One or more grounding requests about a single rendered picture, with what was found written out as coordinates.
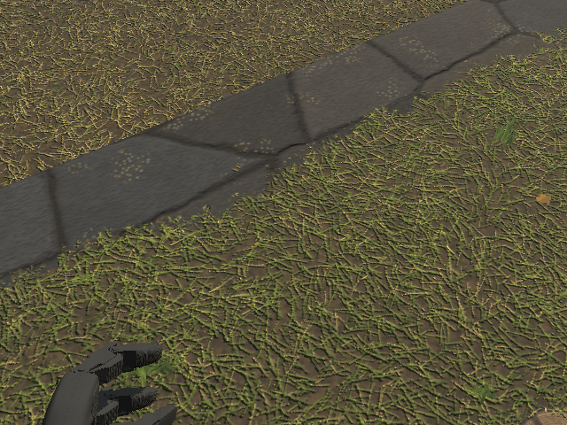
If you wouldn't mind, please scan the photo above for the left robot hand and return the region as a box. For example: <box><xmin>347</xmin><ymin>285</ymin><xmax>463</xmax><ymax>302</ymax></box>
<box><xmin>37</xmin><ymin>342</ymin><xmax>177</xmax><ymax>425</ymax></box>

